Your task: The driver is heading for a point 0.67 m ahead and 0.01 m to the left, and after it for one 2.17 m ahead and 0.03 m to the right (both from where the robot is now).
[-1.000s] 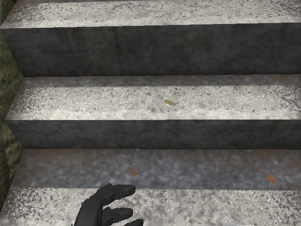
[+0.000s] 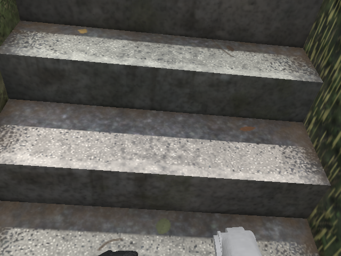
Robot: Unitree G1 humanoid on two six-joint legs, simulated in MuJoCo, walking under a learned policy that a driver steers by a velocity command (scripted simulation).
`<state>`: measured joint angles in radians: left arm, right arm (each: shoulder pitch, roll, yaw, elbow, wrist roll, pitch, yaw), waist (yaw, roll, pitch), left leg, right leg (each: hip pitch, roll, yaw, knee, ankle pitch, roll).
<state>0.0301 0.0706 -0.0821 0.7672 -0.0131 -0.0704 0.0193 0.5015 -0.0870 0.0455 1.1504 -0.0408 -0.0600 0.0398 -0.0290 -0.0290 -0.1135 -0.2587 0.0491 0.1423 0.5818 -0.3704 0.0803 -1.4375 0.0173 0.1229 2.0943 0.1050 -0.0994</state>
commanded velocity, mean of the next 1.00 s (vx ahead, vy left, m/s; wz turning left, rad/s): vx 0.50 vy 0.00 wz -0.08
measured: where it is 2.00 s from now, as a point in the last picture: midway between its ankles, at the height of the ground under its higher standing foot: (129, 144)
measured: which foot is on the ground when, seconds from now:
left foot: down 0.00-0.22, up 0.24-0.62, down 0.64-1.00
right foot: up 0.00-0.26, down 0.28-0.66, up 0.68-1.00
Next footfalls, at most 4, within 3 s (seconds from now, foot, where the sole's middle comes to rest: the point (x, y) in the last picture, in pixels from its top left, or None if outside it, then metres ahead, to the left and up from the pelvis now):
0.28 right None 0.23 -0.11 -0.61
0.64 left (92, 242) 0.47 0.20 -0.40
1.18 right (178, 139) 0.72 -0.03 -0.23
1.80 left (89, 130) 0.74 0.24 -0.23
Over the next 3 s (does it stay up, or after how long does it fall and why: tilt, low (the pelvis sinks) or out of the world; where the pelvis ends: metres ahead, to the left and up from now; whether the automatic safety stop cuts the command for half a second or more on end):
stays up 0.69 0.08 0.55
